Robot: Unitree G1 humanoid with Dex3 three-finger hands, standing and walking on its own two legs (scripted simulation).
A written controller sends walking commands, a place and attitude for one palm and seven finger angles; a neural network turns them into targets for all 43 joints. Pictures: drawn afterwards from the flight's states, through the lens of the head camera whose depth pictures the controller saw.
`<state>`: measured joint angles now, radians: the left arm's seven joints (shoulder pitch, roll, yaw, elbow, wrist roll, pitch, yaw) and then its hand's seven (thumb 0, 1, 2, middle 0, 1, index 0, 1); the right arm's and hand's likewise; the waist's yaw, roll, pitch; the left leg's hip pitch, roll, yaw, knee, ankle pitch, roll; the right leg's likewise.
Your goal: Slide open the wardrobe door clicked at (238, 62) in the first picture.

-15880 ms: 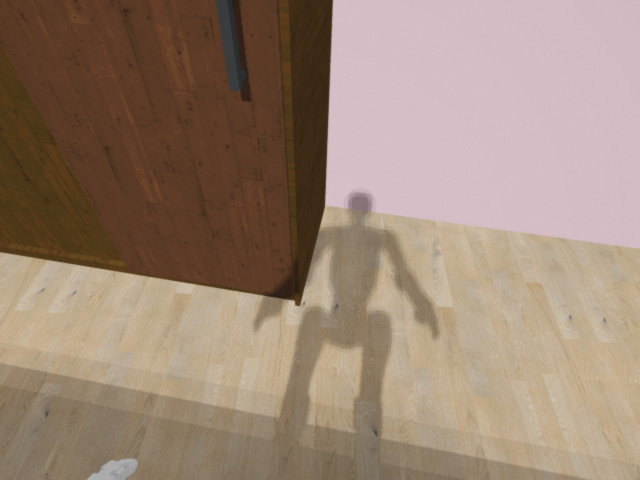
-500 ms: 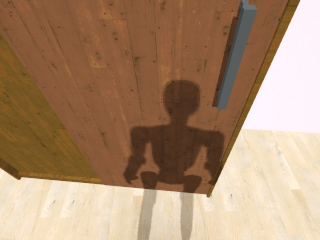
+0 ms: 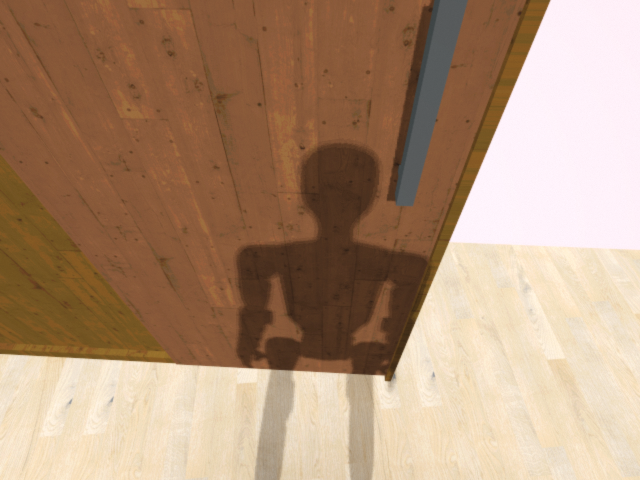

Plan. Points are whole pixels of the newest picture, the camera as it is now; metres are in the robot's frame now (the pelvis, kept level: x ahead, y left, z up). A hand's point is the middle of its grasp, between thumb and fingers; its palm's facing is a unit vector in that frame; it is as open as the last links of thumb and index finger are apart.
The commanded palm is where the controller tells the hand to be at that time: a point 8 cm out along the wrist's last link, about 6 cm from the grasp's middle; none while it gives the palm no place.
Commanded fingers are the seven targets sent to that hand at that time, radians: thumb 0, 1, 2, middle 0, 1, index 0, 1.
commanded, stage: come to a stop and stand still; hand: right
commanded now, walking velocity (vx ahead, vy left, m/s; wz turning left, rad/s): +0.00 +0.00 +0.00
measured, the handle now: (421, 106) +0.46 -0.08 +0.23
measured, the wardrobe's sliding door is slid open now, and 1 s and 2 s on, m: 0.00 0.00 0.00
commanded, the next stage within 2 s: look again from close up in 0.40 s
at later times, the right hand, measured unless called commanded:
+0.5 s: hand out of the picture +0.05 -0.20 -0.16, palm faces -0.04 +0.97 -0.25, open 7.3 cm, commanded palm none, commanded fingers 0.00 -0.90 -0.90 0.20 0.30 0.20 0.30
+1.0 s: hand out of the picture -0.02 -0.14 -0.16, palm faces -0.02 +0.98 -0.20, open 7.3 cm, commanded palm none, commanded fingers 0.00 -0.90 -0.90 0.20 0.30 0.20 0.30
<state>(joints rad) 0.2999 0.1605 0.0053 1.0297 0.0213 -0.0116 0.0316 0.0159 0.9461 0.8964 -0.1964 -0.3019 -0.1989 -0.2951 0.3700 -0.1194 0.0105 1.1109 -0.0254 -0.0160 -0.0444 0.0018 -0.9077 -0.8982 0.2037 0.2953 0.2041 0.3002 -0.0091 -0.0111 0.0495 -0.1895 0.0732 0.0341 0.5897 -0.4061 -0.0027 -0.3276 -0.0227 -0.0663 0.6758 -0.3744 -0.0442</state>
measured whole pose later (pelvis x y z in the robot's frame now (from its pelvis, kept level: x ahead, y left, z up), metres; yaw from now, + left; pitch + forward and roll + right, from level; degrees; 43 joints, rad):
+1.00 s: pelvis -0.01 +0.03 +0.01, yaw +1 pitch -1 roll -1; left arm 0.24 0.18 -0.01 1.09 0.00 0.00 0.03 0.00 0.92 0.90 -0.20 -0.30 -0.20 -0.30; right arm 0.31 -0.16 0.03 1.09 -0.02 0.00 -0.04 0.00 -0.91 -0.90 0.20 0.29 0.20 0.30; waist -0.02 0.01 0.04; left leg -0.12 0.05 0.02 0.47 -0.33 -0.03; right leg -0.20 -0.03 -0.09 0.47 -0.25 0.00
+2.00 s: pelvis -0.06 +0.06 -0.04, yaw +0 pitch +6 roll -1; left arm 0.19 0.25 0.06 0.58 -0.03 -0.30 0.00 0.01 0.91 0.90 -0.20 -0.30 -0.20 -0.30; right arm 0.41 -0.20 -0.16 0.02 0.26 -0.35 0.30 0.00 -0.66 -0.79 0.22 0.45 0.22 0.46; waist 0.00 0.04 -0.10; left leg -0.55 0.03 0.04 0.95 -0.50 0.01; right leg -0.62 -0.06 -0.04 0.90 -0.37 0.04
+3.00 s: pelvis -0.05 +0.04 +0.01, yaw -2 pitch -5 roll +1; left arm 0.13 0.23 -0.10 0.64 -0.09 -0.23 0.13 0.01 0.91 0.90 -0.20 -0.30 -0.20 -0.30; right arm -0.06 -0.46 -0.40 -0.10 0.35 0.30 0.35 -0.01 0.45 -0.32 0.30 1.17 0.30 1.17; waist -0.10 -0.05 -0.01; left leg -0.08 0.03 0.09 0.47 -0.29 -0.01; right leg -0.21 -0.03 -0.01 0.51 -0.21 0.00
